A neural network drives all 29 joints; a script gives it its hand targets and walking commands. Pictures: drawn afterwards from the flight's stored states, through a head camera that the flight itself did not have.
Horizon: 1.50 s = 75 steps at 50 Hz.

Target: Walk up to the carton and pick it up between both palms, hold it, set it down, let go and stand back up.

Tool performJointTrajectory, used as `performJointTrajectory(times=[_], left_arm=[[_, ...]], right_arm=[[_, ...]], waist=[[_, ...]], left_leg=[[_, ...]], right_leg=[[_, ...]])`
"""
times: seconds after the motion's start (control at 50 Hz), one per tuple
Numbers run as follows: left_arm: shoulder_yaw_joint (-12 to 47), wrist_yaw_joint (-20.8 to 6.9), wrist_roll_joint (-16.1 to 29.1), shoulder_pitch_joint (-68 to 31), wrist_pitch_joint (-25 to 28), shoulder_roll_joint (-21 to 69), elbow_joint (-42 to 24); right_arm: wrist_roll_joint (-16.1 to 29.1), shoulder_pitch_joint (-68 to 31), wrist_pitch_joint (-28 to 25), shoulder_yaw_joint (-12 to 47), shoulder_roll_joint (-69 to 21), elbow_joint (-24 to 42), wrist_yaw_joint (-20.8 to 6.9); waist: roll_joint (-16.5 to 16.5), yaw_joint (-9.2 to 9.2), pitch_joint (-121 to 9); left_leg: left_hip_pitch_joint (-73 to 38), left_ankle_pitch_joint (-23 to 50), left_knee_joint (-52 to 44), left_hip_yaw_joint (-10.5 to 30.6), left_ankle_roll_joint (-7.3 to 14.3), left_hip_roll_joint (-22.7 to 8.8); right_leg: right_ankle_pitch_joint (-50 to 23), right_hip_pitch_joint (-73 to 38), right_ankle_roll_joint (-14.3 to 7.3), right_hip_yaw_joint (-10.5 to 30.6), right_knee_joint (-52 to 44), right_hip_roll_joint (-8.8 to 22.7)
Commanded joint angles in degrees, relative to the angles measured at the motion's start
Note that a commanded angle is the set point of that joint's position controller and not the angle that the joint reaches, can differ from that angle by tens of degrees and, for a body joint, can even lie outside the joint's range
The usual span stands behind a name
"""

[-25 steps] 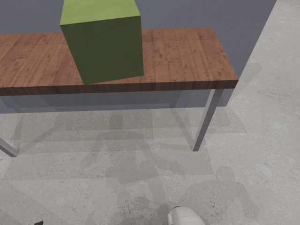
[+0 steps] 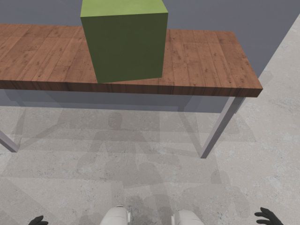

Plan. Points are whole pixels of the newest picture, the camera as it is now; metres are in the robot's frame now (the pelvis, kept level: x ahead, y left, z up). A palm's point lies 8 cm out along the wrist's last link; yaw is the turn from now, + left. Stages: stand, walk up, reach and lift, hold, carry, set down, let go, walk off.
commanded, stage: walk up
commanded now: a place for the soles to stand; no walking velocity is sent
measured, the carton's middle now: (125, 33) +0.75 +0.13 +0.11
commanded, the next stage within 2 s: none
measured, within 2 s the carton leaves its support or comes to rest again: neither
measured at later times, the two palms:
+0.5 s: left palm out of the picture +0.08 +0.30 -0.08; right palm out of the picture +0.08 -0.35 -0.08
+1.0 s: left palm (50, 216) +0.14 +0.27 -0.06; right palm out of the picture +0.12 -0.36 -0.07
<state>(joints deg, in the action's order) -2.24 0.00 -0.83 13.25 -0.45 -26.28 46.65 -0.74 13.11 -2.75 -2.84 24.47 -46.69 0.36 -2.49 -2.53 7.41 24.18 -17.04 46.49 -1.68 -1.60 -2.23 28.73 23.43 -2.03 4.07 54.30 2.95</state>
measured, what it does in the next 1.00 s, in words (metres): shifts its weight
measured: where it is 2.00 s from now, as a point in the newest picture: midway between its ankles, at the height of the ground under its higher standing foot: outside the picture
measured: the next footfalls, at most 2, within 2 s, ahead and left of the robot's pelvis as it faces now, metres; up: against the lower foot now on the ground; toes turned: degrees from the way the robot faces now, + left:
left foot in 1.66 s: +0.20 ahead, +0.19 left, +0.00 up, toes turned +7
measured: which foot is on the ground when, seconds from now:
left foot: down 0.00-1.00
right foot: down 0.00-1.00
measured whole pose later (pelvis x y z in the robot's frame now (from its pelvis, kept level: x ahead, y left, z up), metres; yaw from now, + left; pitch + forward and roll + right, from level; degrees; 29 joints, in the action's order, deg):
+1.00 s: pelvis +0.02 -0.05 +0.03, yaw +0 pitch -3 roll +0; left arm -1.1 -0.6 -0.5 4.2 1.3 -23.8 55.5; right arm 0.2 7.4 -2.1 -0.9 23.7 -56.7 0.4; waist 0.0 0.2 5.6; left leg 16.2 -16.2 35.0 2.9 -2.4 -0.9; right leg 19.1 14.7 -0.8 -2.0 36.4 0.6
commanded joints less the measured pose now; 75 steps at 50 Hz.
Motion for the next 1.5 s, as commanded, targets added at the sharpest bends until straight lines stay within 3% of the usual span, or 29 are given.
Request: performJointTrajectory(times=[0.0,0.1,0.14,0.16,0.2,0.22,0.28,0.36,0.38,0.4,0.42,0.44,0.46,0.52,0.56,0.58,0.62,0.66,0.7,0.72,0.78,0.82,0.92,1.32,1.34,1.36,1.38,1.44,1.48], left_arm=[[-4.44,-0.32,-0.21,3.91,-0.94,-14.31,-0.14],[-4.92,-1.76,-0.90,4.61,-0.98,-11.13,0.94],[-5.05,-1.69,-1.19,9.18,-0.72,-10.46,2.63],[-5.49,-1.51,-1.47,10.68,-0.14,-10.97,3.34],[-6.66,-0.97,-2.58,6.38,1.01,-18.54,1.21],[-6.53,-0.94,-2.91,0.15,1.20,-18.62,-0.70],[-4.66,-0.34,-1.64,-2.73,1.81,-13.53,-1.30],[-3.38,-0.84,0.18,-2.97,1.76,-11.43,-0.37],[-2.71,-0.78,0.81,-2.14,1.71,-9.36,-0.33],[-2.53,-0.64,1.14,-0.94,1.77,-7.13,-0.83],[-2.38,-0.09,0.87,1.33,1.06,-7.65,0.42],[-2.98,0.23,0.37,1.51,1.16,-10.18,1.72],[-3.17,0.29,0.44,0.55,1.63,-10.94,1.98],[-3.45,-0.37,-0.17,6.07,2.70,-9.67,4.55],[-4.28,0.10,-0.79,3.03,3.34,-12.90,3.63],[-4.35,0.06,-0.72,-0.77,3.50,-14.34,2.63],[-3.91,-0.04,-1.06,-6.23,3.16,-14.07,0.80],[-2.86,-0.06,-0.31,-10.28,2.49,-10.85,0.57],[-2.44,-0.14,0.34,-7.84,2.15,-8.44,1.35],[-2.30,-0.16,0.27,-5.45,2.09,-8.54,2.70],[-2.46,-0.10,-0.26,-5.17,3.25,-11.18,4.57],[-2.37,-0.18,-0.28,-8.43,3.28,-12.00,4.11],[-2.09,0.10,0.46,-10.64,2.81,-10.09,5.10],[-1.07,-0.51,0.40,-14.66,1.92,-8.31,11.13],[-3.61,0.45,0.19,-3.37,3.66,-14.50,12.90],[-5.58,0.82,-0.56,1.91,4.39,-18.56,14.10],[-6.59,1.32,-1.30,2.90,4.97,-20.08,13.62],[-6.07,1.86,-0.96,-1.35,6.51,-16.45,9.80],[-6.10,1.54,-0.61,-2.47,6.87,-14.98,8.19]], right_arm=[[0.05,-5.02,-0.93,-5.60,19.00,4.06,1.56],[-0.94,-3.13,-0.36,-5.11,18.27,2.19,1.71],[-1.12,-6.03,0.58,-4.53,17.06,2.40,1.51],[-1.19,-5.72,1.02,-4.03,14.78,1.88,1.61],[0.03,-6.11,1.35,-2.20,9.32,3.25,2.65],[0.11,-6.32,1.03,-3.31,13.05,1.56,3.19],[1.53,1.36,-0.11,-2.89,12.57,-2.06,2.44],[1.24,3.48,-1.91,-2.58,10.23,-3.60,2.14],[0.24,4.39,-2.41,-3.16,12.28,-3.71,2.36],[-0.71,4.85,-2.76,-3.96,15.89,-3.19,2.64],[-0.14,1.47,-2.61,-3.75,17.41,-2.18,2.28],[0.61,0.29,-2.34,-4.17,18.78,-2.58,1.93],[0.43,-1.47,-1.91,-4.02,17.99,-2.21,1.63],[0.27,-7.05,-0.78,-2.37,12.70,-0.90,0.93],[0.82,-5.09,0.09,-1.30,8.89,-1.13,0.90],[0.66,-2.15,0.66,-1.54,9.60,-2.28,0.93],[0.61,-0.52,0.59,-2.23,11.53,-3.70,0.71],[0.74,2.20,-0.29,-1.92,10.30,-5.36,0.49],[-0.08,-1.71,-1.33,-2.86,14.39,-4.34,0.84],[0.06,-4.78,-1.28,-2.52,14.69,-4.25,0.72],[0.94,-7.72,-0.47,-1.03,10.17,-4.22,0.46],[0.88,-4.70,-0.13,-0.71,9.71,-5.74,0.65],[1.09,-5.73,-0.37,-0.77,10.99,-7.16,0.52],[0.67,-11.59,0.46,0.29,10.16,-12.15,0.21],[-2.05,-12.05,1.71,-2.41,13.46,-7.50,-2.07],[-2.57,-15.06,2.90,-2.38,12.19,-5.30,-3.11],[-3.15,-16.83,3.47,-2.18,12.07,-3.51,-3.39],[-2.08,-12.29,2.75,-3.21,10.79,-3.11,-4.54],[-1.47,-10.42,2.86,-3.90,10.40,-2.47,-5.39]], waist=[[11.02,1.22,-2.04],[17.41,2.30,-6.05],[16.06,-0.97,-7.64],[8.98,-2.61,-7.97],[-11.64,-2.60,-2.24],[-6.82,-1.56,-0.27],[-2.29,2.22,-2.48],[-1.84,4.08,-6.22],[1.73,4.46,-9.44],[9.59,3.86,-11.72],[10.65,1.77,-9.32],[10.60,1.73,-8.66],[8.42,1.23,-6.29],[6.67,-1.77,-6.95],[-1.56,-0.41,-7.05],[-2.99,1.60,-6.81],[-3.11,3.13,-4.95],[0.16,5.83,-4.54],[6.97,2.82,-5.99],[6.09,0.80,-6.27],[-0.37,0.57,-5.49],[-0.83,2.59,-7.10],[0.43,2.21,-11.10],[2.90,1.72,-9.31],[4.01,-1.55,-11.22],[-2.56,-4.00,-6.41],[-0.77,-4.50,-2.98],[3.13,-0.89,-1.82],[-1.09,0.48,-3.23]], left_leg=[[3.65,-25.14,-29.80,26.73,14.28,-19.10],[1.53,-19.24,-24.49,18.58,11.91,-14.10],[3.89,-17.68,-20.02,12.69,9.75,-11.29],[7.21,-18.89,-11.63,8.35,7.36,-7.96],[20.41,-17.93,11.32,1.34,2.28,2.01],[12.99,-16.20,14.42,8.16,3.21,-0.57],[6.00,-9.89,7.07,2.77,4.24,-1.08],[-11.27,3.79,-16.04,-0.99,4.34,0.94],[-17.63,7.72,-19.18,5.41,5.25,-1.64],[-20.43,14.05,-22.20,22.94,9.01,-11.37],[-19.96,12.47,-23.48,31.18,14.84,-19.20],[-14.80,11.26,-22.60,33.40,19.67,-22.30],[-10.57,10.20,-22.43,29.85,19.16,-20.92],[-0.93,8.85,-12.50,9.57,8.31,-6.23],[5.65,0.52,-1.34,2.86,3.33,1.61],[3.36,-9.94,0.67,2.35,3.31,1.00],[-4.68,-11.89,0.39,3.62,4.96,-0.72],[-12.75,-0.65,-12.85,3.97,5.20,-0.46],[-9.33,6.95,-20.92,21.20,8.88,-9.82],[-6.12,5.87,-20.94,22.79,10.70,-11.77],[-2.01,7.94,-11.87,8.38,4.58,-1.20],[-7.40,5.07,-11.41,5.34,3.32,-0.61],[-11.42,16.99,-15.08,8.56,5.02,-3.18],[-12.35,13.18,-25.23,9.20,3.25,-3.54],[-1.96,-9.84,-14.91,5.32,4.63,0.77],[12.69,-11.67,-3.23,3.51,3.44,2.59],[19.57,-9.59,4.81,9.01,2.99,-0.48],[17.25,-5.55,3.74,12.66,3.08,-3.55],[13.09,-5.87,0.86,10.00,1.88,-3.89]], right_leg=[[2.99,4.86,-0.32,0.09,8.90,0.84],[3.07,-0.67,-0.16,-4.02,-1.98,-1.60],[-1.19,-9.00,-1.43,-6.53,-13.83,-3.28],[-1.08,-13.18,-1.66,-4.53,-19.60,-4.25],[20.65,-7.08,-9.03,32.02,-39.11,13.54],[18.00,2.27,-12.91,34.70,-40.29,17.13],[-16.23,-5.47,-11.02,15.38,-28.34,9.93],[-35.64,-3.33,-7.45,4.75,-15.77,6.17],[-34.50,-1.23,-4.82,2.78,-8.78,3.89],[-23.12,4.47,-1.64,-0.96,0.36,-1.41],[3.01,8.06,-0.10,-3.03,-1.20,-2.69],[7.88,4.89,-0.10,-0.87,-0.94,-0.31],[7.65,3.57,-1.11,-0.59,-1.79,0.18],[-10.63,-10.70,-3.12,-0.29,-22.26,-0.63],[-11.29,-14.83,-7.08,14.55,-29.84,8.80],[-4.55,-10.52,-10.20,20.43,-32.79,14.57],[-1.56,1.11,-11.80,18.52,-31.63,15.18],[-7.07,2.95,-5.79,6.59,-26.28,7.71],[-12.61,-0.64,-0.57,-1.76,-13.84,-1.02],[-7.58,-4.24,-0.72,-1.77,-15.13,-1.05],[-13.50,-10.53,-5.01,7.13,-28.33,5.71],[-20.17,-7.80,-7.38,9.66,-28.65,9.95],[-24.33,-11.84,-2.40,0.15,-25.06,4.10],[-16.42,-16.69,-0.66,-0.32,-35.64,4.44],[2.90,-24.79,-3.98,6.03,-38.70,8.61],[15.68,-29.87,-8.11,17.84,-45.47,16.70],[18.28,-28.84,-10.54,23.17,-47.21,21.93],[0.16,-27.98,-11.51,15.49,-43.71,20.82],[-10.67,-26.51,-10.48,8.08,-41.61,17.87]])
